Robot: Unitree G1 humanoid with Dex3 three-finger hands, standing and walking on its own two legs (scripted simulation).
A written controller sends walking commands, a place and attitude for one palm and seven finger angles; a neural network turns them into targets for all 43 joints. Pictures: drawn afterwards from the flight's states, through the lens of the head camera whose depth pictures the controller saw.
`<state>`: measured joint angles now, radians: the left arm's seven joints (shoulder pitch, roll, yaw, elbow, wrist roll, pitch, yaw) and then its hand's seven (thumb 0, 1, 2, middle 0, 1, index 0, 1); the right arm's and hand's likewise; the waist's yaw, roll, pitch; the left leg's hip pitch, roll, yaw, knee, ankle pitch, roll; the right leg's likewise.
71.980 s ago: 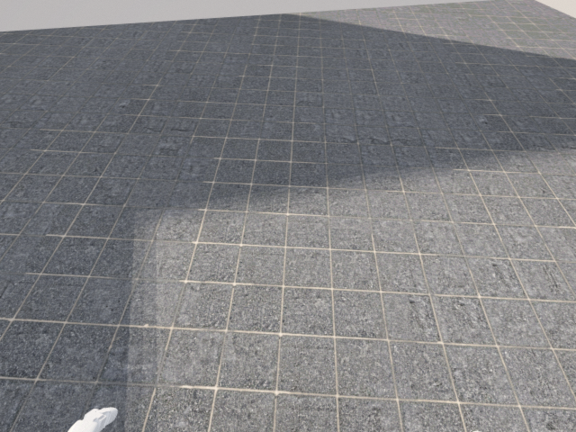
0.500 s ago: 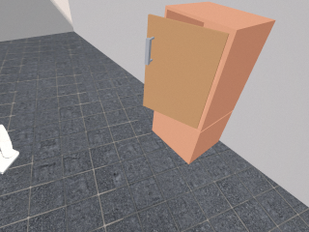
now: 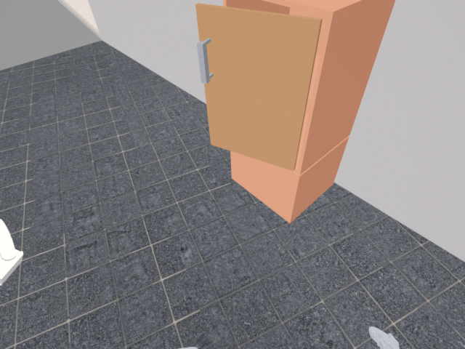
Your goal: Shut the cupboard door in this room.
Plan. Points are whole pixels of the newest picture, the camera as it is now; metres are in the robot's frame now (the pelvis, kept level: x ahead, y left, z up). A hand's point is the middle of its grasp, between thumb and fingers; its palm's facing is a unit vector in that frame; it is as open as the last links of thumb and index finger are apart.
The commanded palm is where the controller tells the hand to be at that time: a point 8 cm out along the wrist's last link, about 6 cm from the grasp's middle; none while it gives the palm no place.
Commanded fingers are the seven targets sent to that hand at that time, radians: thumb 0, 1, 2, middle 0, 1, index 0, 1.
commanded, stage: stop stepping back and stand still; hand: left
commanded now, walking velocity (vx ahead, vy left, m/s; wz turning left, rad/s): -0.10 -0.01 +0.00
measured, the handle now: (206, 61) +1.02 +0.16 +0.04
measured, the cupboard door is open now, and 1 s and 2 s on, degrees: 20 20 20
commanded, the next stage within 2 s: let the arm hang, fingers relaxed in 1.08 s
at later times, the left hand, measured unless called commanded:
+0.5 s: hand (32, 238) +0.23 +0.29 +0.15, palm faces +0.38 -0.77 -0.51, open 7.4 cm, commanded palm +0.17 +0.32 +0.17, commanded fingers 0.00 0.90 0.90 -0.20 -0.30 -0.20 -0.30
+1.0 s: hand (10, 255) +0.20 +0.31 +0.14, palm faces +0.41 -0.80 -0.44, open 7.5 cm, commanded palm +0.14 +0.35 +0.17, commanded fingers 0.00 0.90 0.90 -0.20 -0.30 -0.20 -0.30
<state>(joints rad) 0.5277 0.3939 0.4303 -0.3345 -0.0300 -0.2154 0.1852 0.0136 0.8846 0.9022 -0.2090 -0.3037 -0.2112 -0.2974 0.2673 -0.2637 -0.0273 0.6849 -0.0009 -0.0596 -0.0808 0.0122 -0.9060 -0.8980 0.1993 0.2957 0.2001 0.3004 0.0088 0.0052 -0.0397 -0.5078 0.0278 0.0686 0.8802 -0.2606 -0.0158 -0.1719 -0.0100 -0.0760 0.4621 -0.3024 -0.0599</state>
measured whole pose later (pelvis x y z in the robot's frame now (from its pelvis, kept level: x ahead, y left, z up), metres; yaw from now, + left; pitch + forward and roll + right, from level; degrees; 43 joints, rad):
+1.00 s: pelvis +0.00 +0.05 +0.00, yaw +0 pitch +1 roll -1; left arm 0.56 0.39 0.38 -0.45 -0.04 -0.16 0.16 0.02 0.89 0.90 -0.21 -0.30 -0.21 -0.30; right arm 0.24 -0.20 0.02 0.62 0.01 -0.07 -0.08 0.01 -0.91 -0.90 0.20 0.30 0.20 0.30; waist -0.02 0.01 -0.03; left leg -0.32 0.03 0.11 0.48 -0.17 0.04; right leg -0.16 0.00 -0.06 0.42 -0.28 0.00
